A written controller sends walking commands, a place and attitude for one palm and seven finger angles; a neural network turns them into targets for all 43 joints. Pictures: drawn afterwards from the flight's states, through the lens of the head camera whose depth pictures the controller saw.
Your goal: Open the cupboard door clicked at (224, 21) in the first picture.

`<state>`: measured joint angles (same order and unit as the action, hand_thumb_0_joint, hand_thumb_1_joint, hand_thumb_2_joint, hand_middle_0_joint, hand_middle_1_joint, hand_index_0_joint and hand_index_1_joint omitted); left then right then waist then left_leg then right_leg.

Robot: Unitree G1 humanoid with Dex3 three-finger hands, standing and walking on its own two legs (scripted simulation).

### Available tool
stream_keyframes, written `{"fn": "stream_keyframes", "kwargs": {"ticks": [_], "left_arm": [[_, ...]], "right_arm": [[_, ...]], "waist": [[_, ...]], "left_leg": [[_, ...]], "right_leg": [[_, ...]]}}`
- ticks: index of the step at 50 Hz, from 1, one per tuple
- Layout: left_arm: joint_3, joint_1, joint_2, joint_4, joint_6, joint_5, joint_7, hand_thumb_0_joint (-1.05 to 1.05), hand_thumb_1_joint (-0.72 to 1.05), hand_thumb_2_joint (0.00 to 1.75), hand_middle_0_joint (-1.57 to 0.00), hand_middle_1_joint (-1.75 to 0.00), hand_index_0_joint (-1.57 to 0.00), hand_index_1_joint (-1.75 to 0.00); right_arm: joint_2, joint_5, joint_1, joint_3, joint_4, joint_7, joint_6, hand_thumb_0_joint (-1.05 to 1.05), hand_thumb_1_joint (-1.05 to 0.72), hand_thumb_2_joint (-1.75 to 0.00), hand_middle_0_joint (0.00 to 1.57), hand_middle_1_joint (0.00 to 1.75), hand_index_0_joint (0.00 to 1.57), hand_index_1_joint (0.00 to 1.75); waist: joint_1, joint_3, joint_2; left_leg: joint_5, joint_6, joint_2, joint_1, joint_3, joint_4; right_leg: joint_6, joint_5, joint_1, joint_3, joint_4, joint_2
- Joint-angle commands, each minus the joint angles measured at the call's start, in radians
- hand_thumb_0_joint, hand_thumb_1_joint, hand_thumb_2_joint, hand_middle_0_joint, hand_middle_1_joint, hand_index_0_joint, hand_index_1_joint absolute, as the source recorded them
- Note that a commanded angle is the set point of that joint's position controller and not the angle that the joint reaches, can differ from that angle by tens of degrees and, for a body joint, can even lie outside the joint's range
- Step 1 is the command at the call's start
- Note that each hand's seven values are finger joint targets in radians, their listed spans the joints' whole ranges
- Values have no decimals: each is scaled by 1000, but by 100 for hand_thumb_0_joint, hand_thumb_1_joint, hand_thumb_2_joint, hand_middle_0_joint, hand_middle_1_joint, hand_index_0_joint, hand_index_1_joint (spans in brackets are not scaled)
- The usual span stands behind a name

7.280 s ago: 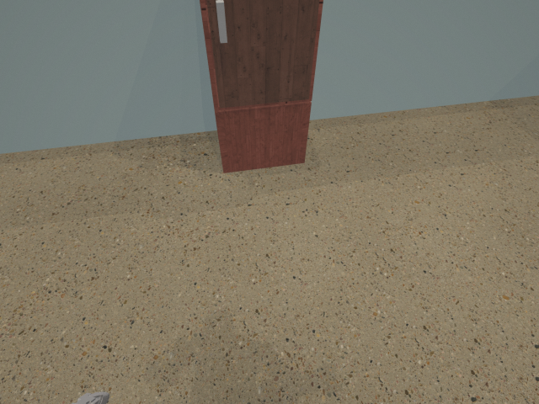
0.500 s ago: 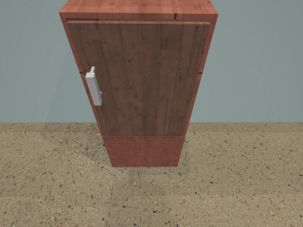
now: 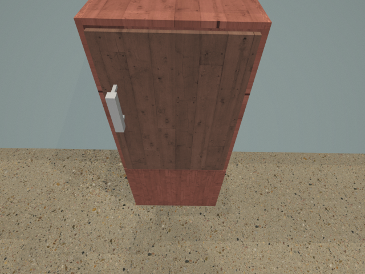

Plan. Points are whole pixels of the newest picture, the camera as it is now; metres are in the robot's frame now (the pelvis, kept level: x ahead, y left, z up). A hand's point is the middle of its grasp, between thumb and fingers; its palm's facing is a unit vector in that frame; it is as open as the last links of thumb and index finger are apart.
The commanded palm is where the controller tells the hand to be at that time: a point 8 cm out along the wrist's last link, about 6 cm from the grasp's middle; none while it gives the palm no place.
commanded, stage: come to a stop and stand still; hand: left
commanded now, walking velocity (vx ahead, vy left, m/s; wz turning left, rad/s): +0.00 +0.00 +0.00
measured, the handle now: (117, 108) +0.55 +0.23 +0.03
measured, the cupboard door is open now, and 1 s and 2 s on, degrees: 0 0 0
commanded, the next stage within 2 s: look again from close up in 0.04 s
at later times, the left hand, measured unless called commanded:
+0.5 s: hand out of the picture +0.02 +0.22 -0.18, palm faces -0.01 -0.98 -0.22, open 7.4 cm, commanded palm none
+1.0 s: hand (77, 239) +0.19 +0.23 -0.02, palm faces +0.20 -0.98 -0.08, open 7.8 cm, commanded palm +0.11 +0.29 -0.05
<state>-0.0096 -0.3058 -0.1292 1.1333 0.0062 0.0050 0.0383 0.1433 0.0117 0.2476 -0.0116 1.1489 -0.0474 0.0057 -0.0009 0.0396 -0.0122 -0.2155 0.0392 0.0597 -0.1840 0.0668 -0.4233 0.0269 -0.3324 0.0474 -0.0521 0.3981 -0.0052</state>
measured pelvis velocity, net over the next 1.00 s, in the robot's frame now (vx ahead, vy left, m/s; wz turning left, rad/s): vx -0.04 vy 0.03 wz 0.00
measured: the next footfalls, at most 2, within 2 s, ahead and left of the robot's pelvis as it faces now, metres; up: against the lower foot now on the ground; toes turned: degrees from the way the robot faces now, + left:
none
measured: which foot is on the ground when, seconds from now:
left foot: down 0.00-1.00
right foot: down 0.00-1.00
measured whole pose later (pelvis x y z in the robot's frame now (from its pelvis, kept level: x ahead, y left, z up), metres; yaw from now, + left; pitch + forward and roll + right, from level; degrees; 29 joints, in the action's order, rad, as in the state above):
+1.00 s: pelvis -0.04 +0.03 -0.04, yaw +0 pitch +8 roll +0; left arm -0.18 -0.33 -0.19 0.19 0.36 -0.18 -0.06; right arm 0.21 0.00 0.22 -0.05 0.73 -0.04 0.23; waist 0.03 -0.11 -0.01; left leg -0.31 -0.01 0.02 -0.61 0.05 -0.78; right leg -0.01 -0.46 0.49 -0.04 0.81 0.04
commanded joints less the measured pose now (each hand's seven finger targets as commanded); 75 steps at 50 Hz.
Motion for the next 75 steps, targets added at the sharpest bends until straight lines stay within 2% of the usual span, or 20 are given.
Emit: {"fn": "stream_keyframes", "kwargs": {"ticks": [1,6,7,8,10,14,19,24,30,38,39,40,42,45,47,51,55,63,71,75], "left_arm": [[-12,-86,-97,-20,6,4,9,0,90,90,-20,-30,-20,-30],[-13,-78,-107,-24,6,4,9,0,90,90,-20,-30,-20,-30],[-9,-158,-130,-13,48,25,45,0,90,90,-20,-30,-20,-30],[-17,-102,-172,-64,57,23,38,0,90,90,-20,-30,-20,-30],[-10,-52,-159,-103,62,19,30,0,90,90,-20,-30,-20,-30],[-12,-80,-128,-123,34,9,27,0,90,90,-20,-30,-20,-30],[-4,-56,-131,-130,13,13,18,0,90,90,-20,-30,-20,-30],[-5,-39,-151,-135,1,13,10,0,90,90,-20,-30,-20,-30],[-4,-37,-168,-131,4,14,1,0,90,90,-20,-30,-20,-30],[4,-76,-153,-93,21,23,35,0,90,90,-20,-30,-20,-30],[-202,630,-442,-1651,228,-150,53,0,88,89,-20,-32,-20,-32],[-183,140,-381,-1423,190,-80,95,0,85,88,-20,-33,-20,-33],[-15,-122,-31,-1170,50,-147,101,0,81,86,-21,-36,-21,-36],[-180,-94,-133,-1043,232,-165,23,0,74,83,-21,-40,-21,-40],[-233,-261,-110,-938,375,-185,-91,0,69,81,-22,-43,-22,-43],[-307,-224,-177,-886,631,-280,-380,0,60,77,-22,-50,-22,-50],[-373,-60,-259,-1107,535,-376,-454,0,50,73,-23,-55,-23,-55],[-319,202,-306,-1320,548,-350,-404,0,32,65,-24,-68,-24,-68],[-459,69,-398,-1143,353,-409,-464,0,13,57,-25,-80,-25,-80],[-453,59,-358,-1153,368,-409,-418,0,4,53,-26,-86,-26,-86]], "right_arm": [[84,-3,63,-9,-20,2,6,0,-90,-90,20,30,20,30],[92,-3,63,-8,-18,2,7,0,-90,-90,20,30,20,30],[118,-9,-63,-9,-105,19,23,0,-90,-90,20,30,20,30],[56,-5,1,-5,-144,29,12,0,-90,-90,20,30,20,30],[64,-3,74,-6,-143,32,15,0,-90,-90,20,30,20,30],[119,1,85,-9,-144,21,27,0,-90,-90,20,30,20,30],[125,1,51,-6,-160,20,17,0,-90,-90,20,30,20,30],[143,4,41,-6,-152,23,19,0,-90,-90,20,30,20,30],[159,3,31,-9,-151,26,21,0,-90,-90,20,30,20,30],[179,-8,-18,-9,-182,29,26,0,-90,-90,20,30,20,30],[307,-53,46,-58,-494,-8,176,0,-90,-90,20,30,20,30],[216,-46,-33,-13,-441,-46,272,0,-90,-90,20,30,20,30],[166,-73,-22,-39,-400,-41,292,0,-90,-90,20,30,20,30],[224,-26,-57,-70,-490,-36,279,0,-90,-90,20,30,20,30],[212,-12,-83,-87,-541,-7,271,0,-90,-90,20,30,20,30],[223,-24,-133,-106,-644,43,271,0,-90,-90,20,30,20,30],[234,-48,-142,-94,-774,12,257,0,-90,-90,20,30,20,30],[223,-35,-58,-52,-704,-57,278,0,-90,-90,20,30,20,30],[227,-49,-68,-43,-698,-60,278,0,-90,-90,20,30,20,30],[223,-46,-54,-48,-697,-44,274,0,-90,-90,20,30,20,30]], "waist": [[-1,27,1],[-1,25,-3],[-45,73,-42],[22,44,-76],[45,-69,-90],[11,-87,118],[4,35,-12],[-4,52,44],[-7,27,36],[-13,51,27],[109,-482,198],[-11,-508,323],[41,-173,116],[50,-46,-118],[-35,-160,-138],[-75,-234,-25],[-59,-383,60],[54,-318,112],[-30,-396,65],[-23,-370,16]], "left_leg": [[281,-44,61,87,-51,17],[292,-44,62,89,-52,23],[221,-25,42,-43,6,-248],[-112,-46,6,-126,-34,-237],[-48,-51,-4,-96,-18,-158],[383,-88,68,13,-81,-128],[166,-88,52,-67,-94,-69],[36,-97,58,-87,-126,15],[-31,-95,53,-79,-131,50],[261,-64,66,-63,-94,-150],[386,-63,-37,255,-81,-61],[508,-65,26,383,-100,-38],[325,-46,9,94,-106,-32],[21,-49,-42,-203,-100,-201],[109,-27,-45,-294,-80,-315],[17,-22,-59,-498,-68,-509],[-88,-50,-66,-502,-37,-547],[-128,-74,-25,-534,-88,-626],[-14,-71,-34,-491,-95,-553],[12,-68,-37,-448,-96,-496]], "right_leg": [[-5,384,105,68,-74,117],[-6,386,94,64,-75,118],[-72,881,166,180,-94,187],[-15,919,95,152,-19,218],[44,805,36,111,60,169],[17,354,121,63,116,84],[9,156,180,76,55,74],[0,16,192,65,52,64],[-1,16,190,74,29,77],[-9,272,225,131,-27,125],[10,409,193,-13,101,30],[15,230,251,-20,213,6],[-17,46,374,-49,220,9],[-18,27,526,-81,194,-4],[-5,81,572,-89,343,-18],[14,54,693,-17,528,-5],[-12,-88,683,53,489,0],[-17,-161,769,114,452,-14],[-37,10,593,109,411,3],[-39,60,603,49,418,-8]]}}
